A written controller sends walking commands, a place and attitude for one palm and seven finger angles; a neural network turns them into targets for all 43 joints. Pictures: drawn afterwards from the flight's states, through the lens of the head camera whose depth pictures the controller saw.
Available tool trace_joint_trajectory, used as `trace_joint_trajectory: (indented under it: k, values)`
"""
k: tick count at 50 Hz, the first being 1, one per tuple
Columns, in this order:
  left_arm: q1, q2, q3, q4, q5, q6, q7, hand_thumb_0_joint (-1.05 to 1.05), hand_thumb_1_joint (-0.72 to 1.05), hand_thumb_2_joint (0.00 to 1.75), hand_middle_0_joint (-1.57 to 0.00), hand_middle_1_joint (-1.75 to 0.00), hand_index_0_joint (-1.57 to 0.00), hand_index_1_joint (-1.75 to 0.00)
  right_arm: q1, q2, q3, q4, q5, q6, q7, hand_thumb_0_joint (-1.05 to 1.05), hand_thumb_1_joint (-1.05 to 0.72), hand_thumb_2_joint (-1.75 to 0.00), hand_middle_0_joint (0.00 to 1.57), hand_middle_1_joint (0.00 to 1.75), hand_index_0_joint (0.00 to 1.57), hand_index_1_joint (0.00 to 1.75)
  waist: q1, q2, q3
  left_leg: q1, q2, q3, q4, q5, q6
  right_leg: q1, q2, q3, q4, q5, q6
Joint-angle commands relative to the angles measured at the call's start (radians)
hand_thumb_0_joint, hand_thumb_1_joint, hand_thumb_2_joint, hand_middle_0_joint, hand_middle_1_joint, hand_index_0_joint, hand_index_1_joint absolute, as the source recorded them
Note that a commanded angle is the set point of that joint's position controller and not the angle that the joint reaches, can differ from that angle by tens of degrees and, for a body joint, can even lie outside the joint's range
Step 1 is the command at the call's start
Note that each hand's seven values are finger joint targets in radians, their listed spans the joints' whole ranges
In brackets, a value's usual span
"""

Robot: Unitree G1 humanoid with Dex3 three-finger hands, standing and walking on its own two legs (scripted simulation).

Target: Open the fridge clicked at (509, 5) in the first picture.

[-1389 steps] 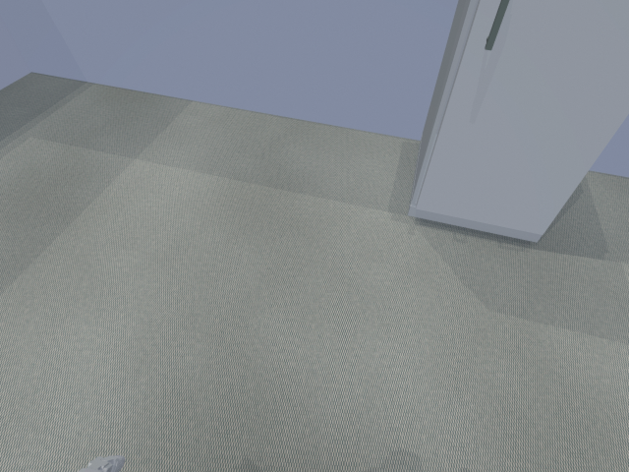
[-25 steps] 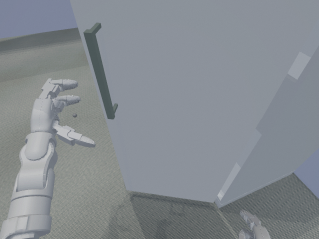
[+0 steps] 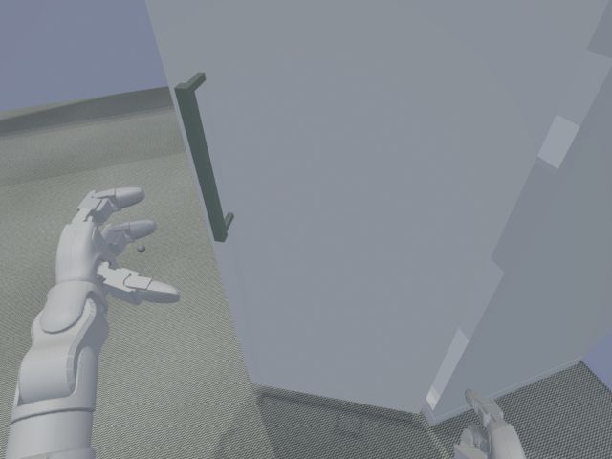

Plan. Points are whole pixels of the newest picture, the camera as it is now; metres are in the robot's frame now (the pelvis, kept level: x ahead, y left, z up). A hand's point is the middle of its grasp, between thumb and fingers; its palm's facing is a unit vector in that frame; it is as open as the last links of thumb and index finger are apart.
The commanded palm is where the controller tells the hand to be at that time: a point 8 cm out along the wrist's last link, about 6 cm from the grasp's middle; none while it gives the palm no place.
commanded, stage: draw the hand back to the body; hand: left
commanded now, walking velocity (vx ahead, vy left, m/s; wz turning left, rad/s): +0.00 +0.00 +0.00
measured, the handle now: (210, 166) +0.48 +0.21 +0.16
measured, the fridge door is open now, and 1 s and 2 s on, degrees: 60 60 60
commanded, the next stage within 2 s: step back with the hand held close in 1.38 s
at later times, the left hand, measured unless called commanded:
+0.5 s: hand (94, 293) +0.24 +0.27 +0.15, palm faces +0.44 -0.86 -0.27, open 13.6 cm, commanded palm +0.20 +0.30 +0.17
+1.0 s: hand (62, 311) +0.21 +0.29 +0.15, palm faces +0.45 -0.82 -0.36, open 8.8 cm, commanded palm +0.16 +0.32 +0.17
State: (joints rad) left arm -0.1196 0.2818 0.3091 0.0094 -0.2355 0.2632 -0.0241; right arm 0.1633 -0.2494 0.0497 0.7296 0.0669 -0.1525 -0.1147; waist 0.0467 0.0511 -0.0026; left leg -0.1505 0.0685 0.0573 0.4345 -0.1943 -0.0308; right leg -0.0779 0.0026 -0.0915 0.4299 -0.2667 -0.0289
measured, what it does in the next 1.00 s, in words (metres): stands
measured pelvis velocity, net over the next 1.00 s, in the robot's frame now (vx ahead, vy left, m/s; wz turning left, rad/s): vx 0.02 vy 0.03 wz -0.03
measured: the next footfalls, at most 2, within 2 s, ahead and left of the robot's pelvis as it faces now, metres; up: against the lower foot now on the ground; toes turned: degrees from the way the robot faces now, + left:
none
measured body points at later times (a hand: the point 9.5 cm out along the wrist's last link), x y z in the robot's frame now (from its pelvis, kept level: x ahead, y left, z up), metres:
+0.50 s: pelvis +0.00 +0.00 +0.00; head -0.02 -0.01 +0.45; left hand +0.21 +0.31 +0.17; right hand +0.20 -0.22 -0.08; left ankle +0.03 +0.14 -0.74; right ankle -0.01 -0.09 -0.74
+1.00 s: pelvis +0.02 +0.03 +0.01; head -0.01 +0.01 +0.45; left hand +0.18 +0.33 +0.17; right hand +0.20 -0.20 -0.08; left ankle +0.03 +0.14 -0.74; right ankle -0.01 -0.09 -0.74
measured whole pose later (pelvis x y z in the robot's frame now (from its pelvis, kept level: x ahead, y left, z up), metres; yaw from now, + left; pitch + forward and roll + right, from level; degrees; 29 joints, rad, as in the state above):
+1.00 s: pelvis +0.02 +0.03 +0.01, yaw -2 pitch -6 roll -1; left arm 0.44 0.33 0.34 -0.36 -0.07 -0.09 0.11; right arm 0.17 -0.22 0.01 0.69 -0.02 -0.15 -0.07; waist 0.07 0.05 0.05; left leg -0.07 0.05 0.10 0.38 -0.20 0.00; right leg 0.02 -0.01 -0.05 0.32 -0.23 0.01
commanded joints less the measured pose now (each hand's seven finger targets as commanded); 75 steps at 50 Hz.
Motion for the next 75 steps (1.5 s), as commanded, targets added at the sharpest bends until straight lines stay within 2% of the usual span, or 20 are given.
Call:
trace_joint_trajectory:
  k: [1,10,11,15,16,17,18,19,22,24,29,35,41,50,54,57,65,69,74,75]
  values:
    - [-0.19,0.21,0.105,-0.267,-0.041,-0.066,-0.019,0.0,-0.55,0.2,-0.25,-1.15,-0.25,-1.15,-0.176,-0.111,-0.043,-0.175,-0.006,-0.062,-0.007,0.0,-0.9,-0.9,0.2,0.3,0.2,0.3,0.024,-0.096,-0.151,0.09,-0.058,-0.011,-0.037,0.144,0.055,-0.02,0.005,0.063,-0.084,0.255,0.042]
    - [-0.197,0.202,0.094,-0.37,-0.031,-0.051,-0.022,0.0,-0.55,0.2,-0.25,-1.15,-0.25,-1.15,-0.202,-0.098,-0.032,-0.185,-0.006,-0.075,-0.017,0.0,-0.9,-0.9,0.2,0.3,0.2,0.3,0.014,0.031,-0.09,0.109,-0.063,-0.003,-0.042,0.098,0.054,-0.067,0.004,0.079,-0.122,0.139,0.037]
    - [-0.194,0.21,0.1,-0.385,-0.033,-0.059,-0.024,0.0,-0.51,0.22,-0.25,-1.13,-0.25,-1.13,-0.198,-0.101,-0.033,-0.181,-0.01,-0.08,-0.018,0.0,-0.9,-0.9,0.2,0.3,0.2,0.3,0.014,0.0,-0.109,0.118,-0.061,-0.006,-0.039,0.11,0.055,-0.054,0.005,0.077,-0.118,0.156,0.037]
    - [-0.128,0.194,0.097,-0.383,-0.05,-0.066,-0.051,0.0,-0.37,0.29,-0.24,-1.04,-0.24,-1.04,-0.193,-0.099,-0.03,-0.179,-0.009,-0.091,-0.022,0.0,-0.9,-0.9,0.2,0.3,0.2,0.3,0.016,-0.001,-0.103,0.121,-0.063,-0.01,-0.047,0.119,0.054,-0.051,0.01,0.063,-0.114,0.176,0.037]
    - [-0.026,0.338,0.152,-0.398,0.075,-0.17,0.055,0.0,-0.33,0.31,-0.24,-1.02,-0.24,-1.02,-0.159,-0.106,-0.05,-0.182,-0.054,-0.098,-0.007,0.0,-0.9,-0.9,0.2,0.3,0.2,0.3,0.027,0.026,0.018,0.094,-0.063,0.018,-0.038,0.076,0.047,-0.102,-0.011,0.098,-0.189,0.151,0.039]
    - [0.04,0.252,0.104,-0.35,0.092,-0.217,0.089,0.0,-0.3,0.32,-0.24,-1.0,-0.24,-1.0,-0.158,-0.101,-0.045,-0.165,-0.064,-0.094,0.003,0.0,-0.9,-0.9,0.2,0.3,0.2,0.3,0.015,0.032,0.023,0.085,-0.069,0.014,-0.051,0.069,0.047,-0.088,-0.012,0.087,-0.188,0.14,0.032]
    - [0.077,0.22,0.072,-0.36,0.108,-0.251,0.106,0.0,-0.26,0.34,-0.24,-0.98,-0.24,-0.98,-0.147,-0.097,-0.048,-0.17,-0.066,-0.087,0.011,0.0,-0.9,-0.9,0.2,0.3,0.2,0.3,0.014,-0.029,0.018,0.095,-0.062,0.012,-0.061,0.079,0.049,-0.07,-0.007,0.078,-0.183,0.148,0.033]
    - [0.107,0.22,0.07,-0.371,0.115,-0.278,0.116,0.0,-0.22,0.36,-0.24,-0.96,-0.24,-0.96,-0.143,-0.1,-0.053,-0.176,-0.067,-0.081,0.015,0.0,-0.9,-0.9,0.2,0.3,0.2,0.3,0.014,-0.063,-0.006,0.108,-0.058,0.013,-0.07,0.088,0.053,-0.05,-0.002,0.073,-0.177,0.16,0.036]
    - [0.1,0.248,0.083,-0.437,0.14,-0.341,0.138,0.0,-0.12,0.41,-0.24,-0.89,-0.24,-0.89,-0.139,-0.103,-0.065,-0.181,-0.073,-0.076,0.017,0.0,-0.9,-0.9,0.2,0.3,0.2,0.3,0.015,-0.008,-0.07,0.155,-0.057,0.026,-0.079,0.109,0.057,-0.018,0.002,0.079,-0.18,0.176,0.034]
    - [0.124,0.237,0.077,-0.425,0.151,-0.365,0.149,0.0,-0.04,0.44,-0.23,-0.85,-0.23,-0.85,-0.134,-0.101,-0.067,-0.177,-0.076,-0.072,0.016,0.0,-0.9,-0.9,0.2,0.3,0.2,0.3,0.014,-0.026,-0.064,0.161,-0.056,0.025,-0.089,0.113,0.058,-0.014,0.007,0.071,-0.183,0.172,0.033]
    - [0.185,0.228,0.072,-0.472,0.167,-0.404,0.163,0.0,0.14,0.53,-0.23,-0.75,-0.23,-0.75,-0.135,-0.1,-0.071,-0.171,-0.079,-0.069,0.015,0.0,-0.9,-0.9,0.2,0.3,0.2,0.3,0.018,0.039,-0.063,0.177,-0.055,0.018,-0.1,0.138,0.052,0.002,0.012,0.062,-0.178,0.185,0.026]
    - [0.307,0.232,0.099,-0.49,0.165,-0.419,0.164,0.0,0.36,0.64,-0.22,-0.62,-0.22,-0.62,-0.134,-0.099,-0.076,-0.175,-0.082,-0.06,0.018,0.0,-0.9,-0.9,0.2,0.3,0.2,0.3,0.026,-0.004,-0.041,0.158,-0.048,0.009,-0.106,0.153,0.048,0.011,0.016,0.053,-0.171,0.192,0.025]
    - [0.442,0.24,0.136,-0.537,0.163,-0.423,0.159,0.0,0.57,0.74,-0.21,-0.49,-0.21,-0.49,-0.125,-0.096,-0.08,-0.184,-0.086,-0.054,0.03,0.0,-0.9,-0.9,0.2,0.3,0.2,0.3,0.037,0.023,-0.047,0.144,-0.042,0.006,-0.096,0.22,0.042,0.034,0.017,0.051,-0.151,0.258,0.02]
    - [0.491,0.235,0.145,-0.599,0.161,-0.419,0.16,0.0,0.9,0.9,-0.2,-0.3,-0.2,-0.3,-0.114,-0.091,-0.081,-0.197,-0.084,-0.046,0.033,0.0,-0.9,-0.9,0.2,0.3,0.2,0.3,0.029,0.034,-0.036,0.136,-0.04,0.004,-0.091,0.222,0.038,0.022,0.017,0.047,-0.149,0.247,0.022]
    - [0.446,0.217,0.121,-0.566,0.16,-0.411,0.16,0.0,0.9,0.9,-0.2,-0.3,-0.2,-0.3,-0.121,-0.092,-0.08,-0.19,-0.081,-0.043,0.027,0.0,-0.9,-0.9,0.2,0.3,0.2,0.3,0.018,-0.001,0.01,0.132,-0.04,0.007,-0.098,0.158,0.043,-0.013,0.016,0.049,-0.172,0.193,0.025]
    - [0.419,0.233,0.13,-0.591,0.165,-0.418,0.165,0.0,0.9,0.9,-0.2,-0.3,-0.2,-0.3,-0.123,-0.093,-0.078,-0.189,-0.084,-0.049,0.025,0.0,-0.9,-0.9,0.2,0.3,0.2,0.3,0.024,0.049,-0.018,0.144,-0.043,0.0,-0.1,0.158,0.041,0.003,0.014,0.052,-0.17,0.185,0.02]
    - [0.452,0.23,0.135,-0.584,0.161,-0.422,0.164,0.0,0.9,0.9,-0.2,-0.3,-0.2,-0.3,-0.13,-0.087,-0.075,-0.191,-0.085,-0.053,0.027,0.0,-0.9,-0.9,0.2,0.3,0.2,0.3,0.03,0.009,-0.007,0.131,-0.046,-0.005,-0.105,0.143,0.039,0.011,0.016,0.047,-0.173,0.175,0.021]
    - [0.45,0.225,0.132,-0.568,0.159,-0.421,0.161,0.0,0.9,0.9,-0.2,-0.3,-0.2,-0.3,-0.134,-0.084,-0.075,-0.19,-0.083,-0.049,0.026,0.0,-0.9,-0.9,0.2,0.3,0.2,0.3,0.026,0.025,0.02,0.127,-0.045,0.001,-0.106,0.112,0.041,-0.008,0.013,0.055,-0.187,0.144,0.023]
    - [0.466,0.231,0.139,-0.572,0.158,-0.429,0.162,0.0,0.9,0.9,-0.2,-0.3,-0.2,-0.3,-0.132,-0.085,-0.077,-0.189,-0.085,-0.058,0.025,0.0,-0.9,-0.9,0.2,0.3,0.2,0.3,0.029,0.006,0.0,0.13,-0.047,0.002,-0.102,0.119,0.043,0.001,0.012,0.053,-0.183,0.158,0.025]
    - [0.416,0.234,0.13,-0.601,0.16,-0.433,0.163,0.0,0.9,0.9,-0.2,-0.3,-0.2,-0.3,-0.137,-0.087,-0.077,-0.189,-0.084,-0.06,0.025,0.0,-0.9,-0.9,0.2,0.3,0.2,0.3,0.026,0.023,-0.003,0.134,-0.05,0.004,-0.099,0.114,0.044,-0.002,0.011,0.057,-0.185,0.153,0.025]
